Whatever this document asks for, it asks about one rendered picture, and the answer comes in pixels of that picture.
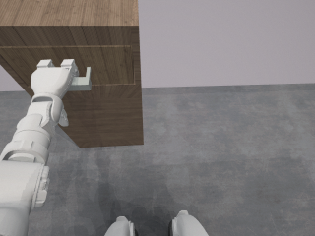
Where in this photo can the robot right shin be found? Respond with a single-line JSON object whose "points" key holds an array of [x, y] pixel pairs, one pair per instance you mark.
{"points": [[183, 212]]}

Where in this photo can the cabinet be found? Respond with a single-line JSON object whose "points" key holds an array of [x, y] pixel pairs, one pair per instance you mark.
{"points": [[108, 115]]}

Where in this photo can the left robot upper arm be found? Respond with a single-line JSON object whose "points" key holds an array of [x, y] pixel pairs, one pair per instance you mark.
{"points": [[23, 187]]}

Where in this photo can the drawer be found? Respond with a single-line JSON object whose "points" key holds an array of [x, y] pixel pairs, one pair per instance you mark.
{"points": [[110, 64]]}

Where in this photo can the handle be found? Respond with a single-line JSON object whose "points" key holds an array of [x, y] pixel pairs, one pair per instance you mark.
{"points": [[82, 83]]}

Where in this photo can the robot left hand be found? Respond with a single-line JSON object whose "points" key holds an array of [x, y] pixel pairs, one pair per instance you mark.
{"points": [[55, 80]]}

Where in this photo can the robot left forearm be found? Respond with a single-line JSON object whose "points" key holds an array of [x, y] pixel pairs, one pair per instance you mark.
{"points": [[32, 139]]}

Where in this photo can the robot left thigh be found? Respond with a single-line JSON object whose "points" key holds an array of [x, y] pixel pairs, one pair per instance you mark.
{"points": [[121, 228]]}

